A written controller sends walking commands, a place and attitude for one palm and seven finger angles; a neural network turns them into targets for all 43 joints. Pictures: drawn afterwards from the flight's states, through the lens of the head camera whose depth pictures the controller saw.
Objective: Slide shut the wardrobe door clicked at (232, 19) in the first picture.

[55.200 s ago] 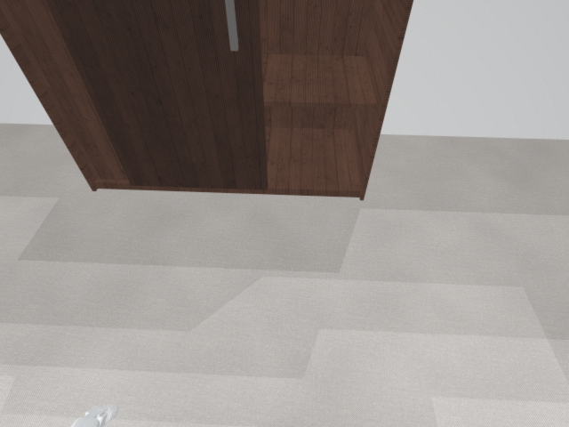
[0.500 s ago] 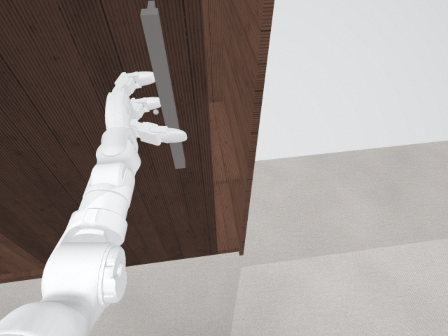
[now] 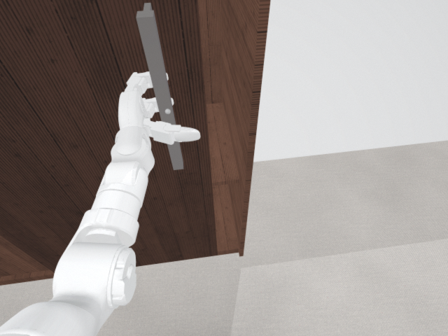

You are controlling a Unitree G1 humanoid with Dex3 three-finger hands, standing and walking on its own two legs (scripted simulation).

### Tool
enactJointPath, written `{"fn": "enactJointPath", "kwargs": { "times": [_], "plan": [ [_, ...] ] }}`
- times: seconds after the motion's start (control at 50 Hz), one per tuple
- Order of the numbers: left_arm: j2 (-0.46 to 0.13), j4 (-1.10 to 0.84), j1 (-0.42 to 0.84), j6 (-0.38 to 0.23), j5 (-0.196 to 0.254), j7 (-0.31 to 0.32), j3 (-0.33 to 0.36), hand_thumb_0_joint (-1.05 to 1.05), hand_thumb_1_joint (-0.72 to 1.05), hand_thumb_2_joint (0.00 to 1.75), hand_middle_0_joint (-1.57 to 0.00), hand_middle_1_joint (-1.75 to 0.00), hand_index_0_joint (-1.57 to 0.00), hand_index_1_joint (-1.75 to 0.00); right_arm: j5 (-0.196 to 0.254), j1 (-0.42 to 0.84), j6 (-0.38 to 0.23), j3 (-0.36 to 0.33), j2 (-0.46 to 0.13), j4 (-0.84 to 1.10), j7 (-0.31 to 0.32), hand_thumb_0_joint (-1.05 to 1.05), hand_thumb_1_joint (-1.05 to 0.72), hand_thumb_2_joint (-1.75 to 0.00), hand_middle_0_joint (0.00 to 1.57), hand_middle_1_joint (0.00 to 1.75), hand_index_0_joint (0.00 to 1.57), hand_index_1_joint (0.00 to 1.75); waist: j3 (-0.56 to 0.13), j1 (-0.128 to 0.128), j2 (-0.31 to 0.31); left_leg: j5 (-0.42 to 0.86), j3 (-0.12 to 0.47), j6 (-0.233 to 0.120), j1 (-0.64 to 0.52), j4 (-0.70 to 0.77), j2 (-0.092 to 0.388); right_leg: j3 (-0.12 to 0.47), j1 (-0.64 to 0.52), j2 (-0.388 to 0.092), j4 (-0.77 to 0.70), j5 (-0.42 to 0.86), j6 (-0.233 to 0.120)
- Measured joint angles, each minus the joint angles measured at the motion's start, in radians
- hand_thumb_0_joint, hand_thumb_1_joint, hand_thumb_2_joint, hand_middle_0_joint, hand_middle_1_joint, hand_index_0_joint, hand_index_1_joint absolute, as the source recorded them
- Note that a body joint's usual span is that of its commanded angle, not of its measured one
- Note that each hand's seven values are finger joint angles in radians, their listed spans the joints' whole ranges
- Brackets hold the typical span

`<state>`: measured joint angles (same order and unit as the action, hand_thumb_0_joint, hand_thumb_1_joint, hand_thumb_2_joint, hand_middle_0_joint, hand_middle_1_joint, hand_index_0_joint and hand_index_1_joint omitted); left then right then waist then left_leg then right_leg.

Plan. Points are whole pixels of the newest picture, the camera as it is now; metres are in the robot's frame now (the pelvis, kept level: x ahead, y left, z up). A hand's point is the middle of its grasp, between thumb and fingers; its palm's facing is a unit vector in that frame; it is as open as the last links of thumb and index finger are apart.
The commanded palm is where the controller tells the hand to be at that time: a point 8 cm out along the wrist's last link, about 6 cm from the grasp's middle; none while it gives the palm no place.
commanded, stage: slide the fingers in behind the handle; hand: left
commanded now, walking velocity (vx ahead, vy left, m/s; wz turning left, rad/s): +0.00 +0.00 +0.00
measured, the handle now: (165, 101) +0.51 +0.11 +0.15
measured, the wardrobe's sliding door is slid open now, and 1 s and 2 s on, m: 0.10 0.10 0.10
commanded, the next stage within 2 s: grip the handle and tug to test in 0.68 s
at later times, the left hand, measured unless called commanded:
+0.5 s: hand (177, 113) +0.46 +0.08 +0.17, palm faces +0.12 -0.99 +0.01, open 14.0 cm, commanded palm +0.43 +0.13 +0.17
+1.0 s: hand (176, 108) +0.47 +0.08 +0.17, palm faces +0.11 -0.99 +0.02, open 12.9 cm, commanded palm +0.44 +0.13 +0.17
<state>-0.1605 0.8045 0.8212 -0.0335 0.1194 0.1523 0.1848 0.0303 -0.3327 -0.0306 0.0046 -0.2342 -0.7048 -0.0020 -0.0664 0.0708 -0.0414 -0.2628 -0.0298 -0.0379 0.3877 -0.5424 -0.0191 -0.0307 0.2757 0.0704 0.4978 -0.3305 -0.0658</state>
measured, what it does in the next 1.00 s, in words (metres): stands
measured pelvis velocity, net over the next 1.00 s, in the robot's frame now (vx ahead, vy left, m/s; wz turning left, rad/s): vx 0.00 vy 0.00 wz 0.00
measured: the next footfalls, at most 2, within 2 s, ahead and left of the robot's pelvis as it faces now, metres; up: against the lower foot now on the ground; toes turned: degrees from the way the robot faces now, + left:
none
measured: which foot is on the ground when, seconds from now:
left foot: down 0.00-1.00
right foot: down 0.00-1.00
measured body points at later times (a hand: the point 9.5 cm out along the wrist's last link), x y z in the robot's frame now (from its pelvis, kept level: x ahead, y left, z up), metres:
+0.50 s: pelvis +0.00 -0.01 +0.00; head +0.02 -0.03 +0.45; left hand +0.45 +0.13 +0.17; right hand +0.07 -0.26 -0.13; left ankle +0.00 +0.10 -0.73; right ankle -0.05 -0.08 -0.73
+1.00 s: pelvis +0.00 +0.00 +0.00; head +0.03 -0.02 +0.45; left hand +0.46 +0.13 +0.17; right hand +0.06 -0.26 -0.13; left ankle +0.00 +0.10 -0.73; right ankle -0.05 -0.08 -0.73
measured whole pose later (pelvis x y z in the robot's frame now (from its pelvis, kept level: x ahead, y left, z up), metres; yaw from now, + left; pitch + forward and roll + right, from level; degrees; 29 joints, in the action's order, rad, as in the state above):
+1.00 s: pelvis +0.00 +0.00 +0.00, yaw +0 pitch +6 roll +0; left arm -0.14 0.79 0.82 -0.06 0.11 0.17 0.18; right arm 0.03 -0.35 -0.03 -0.01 -0.24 -0.71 -0.01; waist -0.07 0.07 -0.05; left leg -0.26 -0.03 -0.03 0.38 -0.53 -0.02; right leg -0.03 0.27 0.07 0.49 -0.33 -0.07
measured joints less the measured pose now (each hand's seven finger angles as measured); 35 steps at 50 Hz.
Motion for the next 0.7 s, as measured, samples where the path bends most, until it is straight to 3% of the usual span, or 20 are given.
{"fn": "enactJointPath", "kwargs": {
  "times": [0.2, 0.32, 0.56, 0.7],
  "plan": [
    [0.021, 0.008, 0.016, 0.002, 0.008, 0.013, -0.012, -0.01, -0.50, 0.30, -0.30, -1.20, -0.29, -1.20, -0.001, -0.005, -0.004, -0.008, -0.009, -0.007, -0.001, 0.01, -0.90, -0.90, 0.20, 0.30, 0.20, 0.30, 0.001, 0.003, -0.004, 0.006, 0.003, 0.005, 0.001, 0.008, 0.002, -0.003, 0.002, 0.002, -0.004, 0.004, -0.005],
    [0.023, -0.006, -0.004, 0.001, -0.010, 0.032, -0.003, -0.01, -0.50, 0.30, -0.29, -1.20, -0.30, -1.20, -0.006, -0.007, 0.001, -0.008, -0.006, -0.001, -0.007, 0.01, -0.90, -0.90, 0.20, 0.30, 0.20, 0.30, -0.007, 0.005, -0.003, 0.007, -0.001, 0.009, -0.008, 0.015, 0.004, 0.002, -0.002, 0.005, -0.004, 0.002, -0.009],
    [0.019, 0.013, 0.013, 0.026, 0.001, 0.017, -0.013, -0.01, -0.50, 0.30, -0.29, -1.20, -0.30, -1.20, 0.002, 0.016, 0.006, 0.000, -0.004, 0.002, 0.003, 0.01, -0.90, -0.90, 0.20, 0.30, 0.20, 0.30, 0.007, -0.003, 0.000, 0.015, 0.012, 0.015, -0.016, 0.020, 0.007, -0.011, -0.016, 0.008, -0.015, 0.009, -0.015],
    [0.011, 0.011, 0.010, -0.012, -0.003, 0.009, -0.006, -0.01, -0.50, 0.30, -0.30, -1.20, -0.29, -1.20, 0.000, 0.013, 0.000, -0.005, -0.009, 0.007, 0.002, 0.01, -0.90, -0.90, 0.20, 0.30, 0.20, 0.30, 0.002, -0.003, -0.002, 0.016, 0.008, 0.015, -0.009, 0.021, 0.007, -0.006, -0.006, 0.008, -0.013, 0.010, -0.014]
  ]
}}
